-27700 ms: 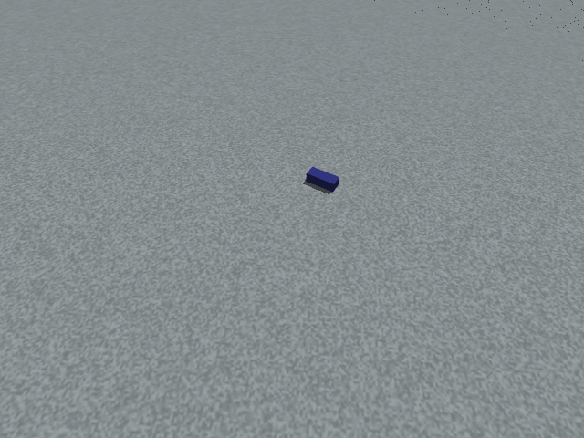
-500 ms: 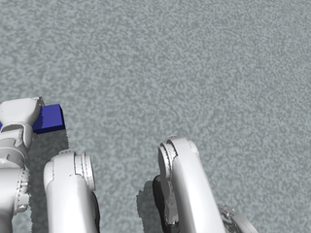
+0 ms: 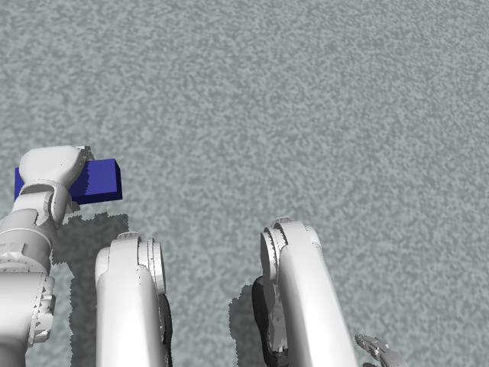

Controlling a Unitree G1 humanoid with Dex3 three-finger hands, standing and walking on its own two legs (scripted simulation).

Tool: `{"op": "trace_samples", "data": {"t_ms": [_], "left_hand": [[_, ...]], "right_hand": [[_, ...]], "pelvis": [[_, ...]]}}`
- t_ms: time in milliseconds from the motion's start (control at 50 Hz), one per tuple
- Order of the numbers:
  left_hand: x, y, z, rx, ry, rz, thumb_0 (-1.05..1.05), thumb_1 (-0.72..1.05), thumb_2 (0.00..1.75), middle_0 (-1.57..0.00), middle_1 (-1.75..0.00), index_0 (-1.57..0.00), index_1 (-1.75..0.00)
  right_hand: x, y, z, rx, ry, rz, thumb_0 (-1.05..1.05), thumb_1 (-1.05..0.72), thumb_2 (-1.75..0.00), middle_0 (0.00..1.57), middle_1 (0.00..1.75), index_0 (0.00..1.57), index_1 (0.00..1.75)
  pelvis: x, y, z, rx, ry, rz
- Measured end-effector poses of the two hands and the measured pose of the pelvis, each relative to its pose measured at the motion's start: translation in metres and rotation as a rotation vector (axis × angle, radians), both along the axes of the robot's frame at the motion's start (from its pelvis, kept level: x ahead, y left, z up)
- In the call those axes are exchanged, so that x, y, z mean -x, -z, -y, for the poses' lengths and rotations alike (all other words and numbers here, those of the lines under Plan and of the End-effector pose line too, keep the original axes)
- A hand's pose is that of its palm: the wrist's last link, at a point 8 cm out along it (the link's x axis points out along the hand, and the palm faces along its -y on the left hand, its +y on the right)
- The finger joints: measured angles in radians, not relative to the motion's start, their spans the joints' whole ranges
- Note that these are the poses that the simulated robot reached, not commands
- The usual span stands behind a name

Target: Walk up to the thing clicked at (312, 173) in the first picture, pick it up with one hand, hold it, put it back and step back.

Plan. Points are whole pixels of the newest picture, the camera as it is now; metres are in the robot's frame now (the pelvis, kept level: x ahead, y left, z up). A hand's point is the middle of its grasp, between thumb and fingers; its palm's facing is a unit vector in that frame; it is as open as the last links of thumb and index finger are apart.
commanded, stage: lift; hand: left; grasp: from above
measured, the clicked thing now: (72, 184) +0.43 +0.28 -0.18
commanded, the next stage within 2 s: hold in 1.52 s
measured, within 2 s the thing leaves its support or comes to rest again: neither
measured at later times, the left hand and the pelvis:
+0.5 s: hand (4, 198) +0.37 +0.29 -0.01, palm faces -0.44 -0.09 -0.89, open 9.7 cm; pelvis +0.00 +0.00 +0.10, yaw +3 degrees
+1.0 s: hand out of the picture +0.33 +0.27 +0.20, palm faces -0.46 -0.12 -0.88, open 9.7 cm; pelvis +0.03 +0.00 +0.29, yaw +5 degrees
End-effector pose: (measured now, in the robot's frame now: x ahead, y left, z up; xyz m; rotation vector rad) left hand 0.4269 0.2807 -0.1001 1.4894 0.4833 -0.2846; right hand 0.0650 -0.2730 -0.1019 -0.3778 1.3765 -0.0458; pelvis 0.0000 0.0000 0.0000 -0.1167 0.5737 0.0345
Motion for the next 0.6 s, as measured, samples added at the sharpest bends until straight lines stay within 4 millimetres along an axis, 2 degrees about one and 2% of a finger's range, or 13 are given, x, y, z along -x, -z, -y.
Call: {"op": "trace_samples", "data": {"t_ms": [140, 320, 460, 600], "left_hand": [[0.012, -0.031, -0.006, 0.006, 0.011, -0.006, 0.01, -0.01, 0.63, -0.67, -0.68, -0.70, -0.62], [0.032, -0.083, -0.013, 0.005, 0.011, 0.013, 0.01, -0.01, 0.63, -0.68, -0.67, -0.70, -0.62], [0.051, -0.132, -0.013, 0.014, 0.004, 0.029, 0.00, -0.01, 0.63, -0.68, -0.67, -0.70, -0.62], [0.068, -0.190, -0.010, 0.019, -0.020, 0.042, 0.00, -0.01, 0.63, -0.68, -0.67, -0.70, -0.62]], "right_hand": [[-0.009, -0.019, -0.003, 0.003, 0.027, 0.028, 0.00, -0.92, -0.90, 0.20, 0.30, 0.20, 0.30], [-0.036, -0.052, -0.005, 0.009, 0.028, 0.112, 0.00, -0.92, -0.90, 0.20, 0.30, 0.20, 0.30], [-0.058, -0.087, -0.010, 0.005, 0.037, 0.185, 0.00, -0.92, -0.90, 0.20, 0.30, 0.20, 0.30], [-0.075, -0.131, -0.019, -0.010, 0.051, 0.243, 0.00, -0.92, -0.90, 0.20, 0.30, 0.20, 0.30]], "pelvis": [[0.001, -0.022, -0.002, -0.001, -0.011, -0.008], [0.003, -0.056, -0.003, -0.005, -0.022, -0.006], [0.003, -0.091, -0.005, -0.011, -0.033, 0.012], [0.000, -0.138, -0.005, -0.026, -0.045, 0.047]]}}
